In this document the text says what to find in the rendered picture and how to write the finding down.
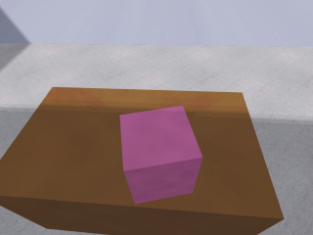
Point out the pedestal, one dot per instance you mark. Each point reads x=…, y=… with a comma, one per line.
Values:
x=64, y=171

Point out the carton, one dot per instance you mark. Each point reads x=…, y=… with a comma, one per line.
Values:
x=160, y=154

